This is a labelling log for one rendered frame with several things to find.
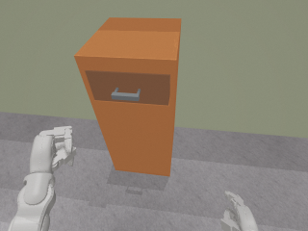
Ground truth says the cabinet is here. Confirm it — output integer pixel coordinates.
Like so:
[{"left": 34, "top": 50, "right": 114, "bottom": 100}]
[{"left": 74, "top": 17, "right": 182, "bottom": 177}]

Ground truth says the handle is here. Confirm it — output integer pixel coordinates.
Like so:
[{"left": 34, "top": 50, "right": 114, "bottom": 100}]
[{"left": 111, "top": 88, "right": 141, "bottom": 101}]

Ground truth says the robot left forearm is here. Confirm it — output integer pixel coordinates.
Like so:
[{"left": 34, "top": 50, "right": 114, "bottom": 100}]
[{"left": 7, "top": 171, "right": 56, "bottom": 231}]

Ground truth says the right robot hand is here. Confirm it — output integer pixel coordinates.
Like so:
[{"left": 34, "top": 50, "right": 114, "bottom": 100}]
[{"left": 220, "top": 191, "right": 259, "bottom": 231}]

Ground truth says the drawer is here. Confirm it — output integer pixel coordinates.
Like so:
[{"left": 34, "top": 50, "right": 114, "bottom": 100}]
[{"left": 85, "top": 70, "right": 170, "bottom": 106}]

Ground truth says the left robot hand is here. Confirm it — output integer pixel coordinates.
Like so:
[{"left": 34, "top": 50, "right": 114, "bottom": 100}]
[{"left": 29, "top": 126, "right": 76, "bottom": 174}]

